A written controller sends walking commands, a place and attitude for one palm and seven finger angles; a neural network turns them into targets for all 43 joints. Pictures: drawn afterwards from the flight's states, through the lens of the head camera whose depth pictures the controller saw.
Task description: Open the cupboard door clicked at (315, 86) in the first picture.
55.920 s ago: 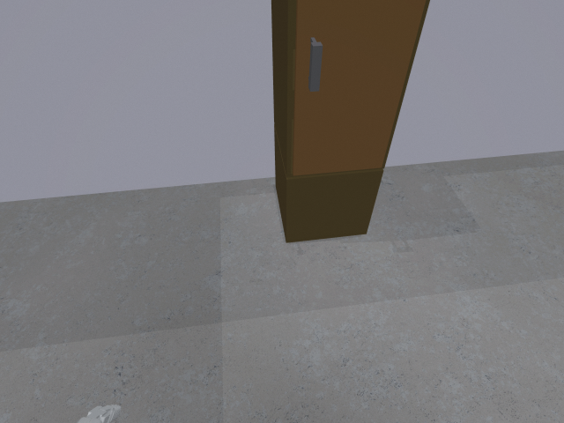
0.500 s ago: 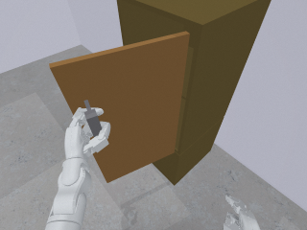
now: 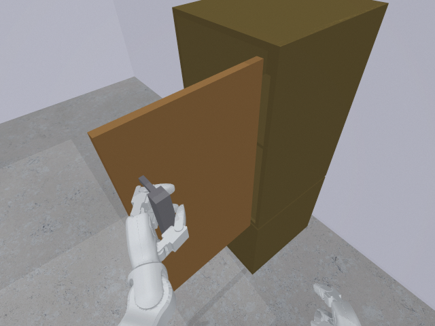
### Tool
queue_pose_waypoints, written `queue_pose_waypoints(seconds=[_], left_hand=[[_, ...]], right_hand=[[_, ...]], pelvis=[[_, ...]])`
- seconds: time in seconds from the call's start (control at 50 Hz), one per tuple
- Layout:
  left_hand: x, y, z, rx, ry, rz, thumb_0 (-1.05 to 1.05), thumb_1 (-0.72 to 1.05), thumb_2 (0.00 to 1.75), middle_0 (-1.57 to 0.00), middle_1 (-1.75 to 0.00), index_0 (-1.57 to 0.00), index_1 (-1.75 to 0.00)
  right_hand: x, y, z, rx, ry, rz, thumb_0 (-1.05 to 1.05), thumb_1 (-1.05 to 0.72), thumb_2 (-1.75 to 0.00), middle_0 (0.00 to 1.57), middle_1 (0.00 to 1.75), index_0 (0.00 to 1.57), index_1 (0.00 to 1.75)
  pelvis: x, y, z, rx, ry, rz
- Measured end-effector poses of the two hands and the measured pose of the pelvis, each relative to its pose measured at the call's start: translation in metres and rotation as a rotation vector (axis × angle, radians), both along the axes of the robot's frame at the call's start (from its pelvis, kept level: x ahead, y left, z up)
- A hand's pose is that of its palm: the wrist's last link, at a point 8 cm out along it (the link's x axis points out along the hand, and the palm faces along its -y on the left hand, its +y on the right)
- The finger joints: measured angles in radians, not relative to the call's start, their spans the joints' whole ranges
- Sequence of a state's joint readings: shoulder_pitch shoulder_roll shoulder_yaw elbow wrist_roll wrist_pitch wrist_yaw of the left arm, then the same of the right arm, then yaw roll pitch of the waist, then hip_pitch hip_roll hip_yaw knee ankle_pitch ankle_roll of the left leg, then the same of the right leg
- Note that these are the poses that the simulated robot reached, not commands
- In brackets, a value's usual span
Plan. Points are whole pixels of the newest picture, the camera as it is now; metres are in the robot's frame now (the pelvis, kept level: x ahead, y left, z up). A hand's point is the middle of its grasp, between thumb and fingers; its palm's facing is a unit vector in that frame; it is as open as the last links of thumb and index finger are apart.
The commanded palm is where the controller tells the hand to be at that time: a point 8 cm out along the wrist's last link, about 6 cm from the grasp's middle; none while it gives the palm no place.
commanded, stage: pull the door open along its arc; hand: left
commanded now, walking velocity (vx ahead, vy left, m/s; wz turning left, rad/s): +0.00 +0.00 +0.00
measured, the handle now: (158, 208) +0.30 +0.12 +0.09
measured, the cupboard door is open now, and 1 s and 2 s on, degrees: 93 92 99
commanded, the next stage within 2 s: open thumb and fingers to let go in 0.04 s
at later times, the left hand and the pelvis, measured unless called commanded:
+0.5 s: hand (177, 230) +0.25 +0.08 +0.10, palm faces +0.33 -0.94 -0.01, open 9.5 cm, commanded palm +0.20 +0.11 +0.10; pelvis -0.01 +0.00 +0.00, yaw +1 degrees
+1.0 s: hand (174, 232) +0.25 +0.08 +0.10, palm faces +0.31 -0.95 -0.02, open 15.6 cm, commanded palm +0.21 +0.11 +0.10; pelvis -0.03 +0.02 -0.01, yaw +1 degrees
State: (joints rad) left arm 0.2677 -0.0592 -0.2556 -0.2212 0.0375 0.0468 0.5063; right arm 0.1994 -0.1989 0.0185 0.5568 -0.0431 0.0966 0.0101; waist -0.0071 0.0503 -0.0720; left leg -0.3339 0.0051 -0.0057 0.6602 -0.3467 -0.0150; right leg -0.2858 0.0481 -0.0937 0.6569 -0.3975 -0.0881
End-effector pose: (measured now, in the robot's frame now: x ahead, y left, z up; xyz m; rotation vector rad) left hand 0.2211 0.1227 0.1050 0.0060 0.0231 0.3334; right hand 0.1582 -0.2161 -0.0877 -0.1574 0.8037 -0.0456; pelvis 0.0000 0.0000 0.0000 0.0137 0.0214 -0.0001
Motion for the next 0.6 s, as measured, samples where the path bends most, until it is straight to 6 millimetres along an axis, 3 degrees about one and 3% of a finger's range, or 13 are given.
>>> queue_pose_waypoints(seconds=[0.14, 0.34, 0.44, 0.6], left_hand=[[-0.01, -0.009, 0.0, -0.008, 0.003, -0.039, 0.01, 0.64, 0.69, -0.26, -1.27, -0.28, -1.29], [-0.004, -0.001, -0.001, -0.001, -0.005, 0.029, 0.01, 0.53, 0.73, -0.34, -1.29, -0.34, -1.31], [-0.005, 0.0, -0.001, 0.0, -0.007, 0.014, 0.01, 0.34, 0.65, -0.34, -1.26, -0.34, -1.28], [-0.01, 0.008, -0.001, 0.004, -0.013, 0.018, 0.01, -0.12, 0.46, -0.32, -1.22, -0.32, -1.23]], right_hand=[[0.003, -0.004, 0.002, 0.011, -0.036, -0.003, 0.01, -0.9, -0.9, 0.2, 0.3, 0.2, 0.3], [0.022, 0.006, 0.008, 0.006, -0.071, 0.05, 0.01, -0.9, -0.9, 0.2, 0.3, 0.2, 0.3], [0.025, 0.015, 0.012, 0.016, -0.089, 0.063, 0.01, -0.9, -0.9, 0.2, 0.3, 0.2, 0.3], [0.019, 0.023, 0.011, 0.016, -0.083, 0.067, 0.01, -0.9, -0.9, 0.2, 0.3, 0.2, 0.3]], pelvis=[[0.001, -0.005, -0.001, -0.002, -0.013, 0.003], [-0.005, -0.005, -0.001, -0.001, -0.008, 0.019], [-0.007, -0.002, -0.001, -0.002, -0.008, 0.019], [-0.011, 0.006, -0.003, -0.009, -0.011, 0.017]])
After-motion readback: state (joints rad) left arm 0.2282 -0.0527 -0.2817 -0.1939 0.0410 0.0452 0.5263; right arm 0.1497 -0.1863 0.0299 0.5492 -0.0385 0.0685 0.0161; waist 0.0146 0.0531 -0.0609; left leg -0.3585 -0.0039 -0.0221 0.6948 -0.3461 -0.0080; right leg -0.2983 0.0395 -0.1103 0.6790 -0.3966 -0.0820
